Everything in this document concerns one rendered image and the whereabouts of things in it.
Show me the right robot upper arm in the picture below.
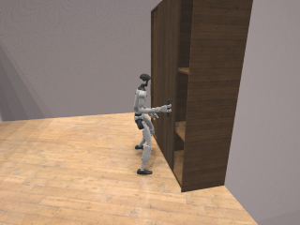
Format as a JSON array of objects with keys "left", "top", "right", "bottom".
[{"left": 138, "top": 91, "right": 145, "bottom": 112}]

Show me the robot left hand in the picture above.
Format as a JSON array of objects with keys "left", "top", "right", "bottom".
[{"left": 148, "top": 112, "right": 158, "bottom": 121}]

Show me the robot right hand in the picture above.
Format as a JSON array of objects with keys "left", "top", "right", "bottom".
[{"left": 159, "top": 104, "right": 172, "bottom": 113}]

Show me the robot left foot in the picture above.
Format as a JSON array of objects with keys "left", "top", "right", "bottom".
[{"left": 135, "top": 144, "right": 143, "bottom": 150}]

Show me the wardrobe door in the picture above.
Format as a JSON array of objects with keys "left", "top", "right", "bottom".
[
  {"left": 153, "top": 10, "right": 158, "bottom": 136},
  {"left": 157, "top": 0, "right": 182, "bottom": 170}
]

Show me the robot left shin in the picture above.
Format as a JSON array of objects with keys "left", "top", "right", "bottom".
[{"left": 139, "top": 131, "right": 155, "bottom": 147}]

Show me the right robot forearm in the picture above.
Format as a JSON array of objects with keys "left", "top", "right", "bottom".
[{"left": 140, "top": 107, "right": 160, "bottom": 114}]

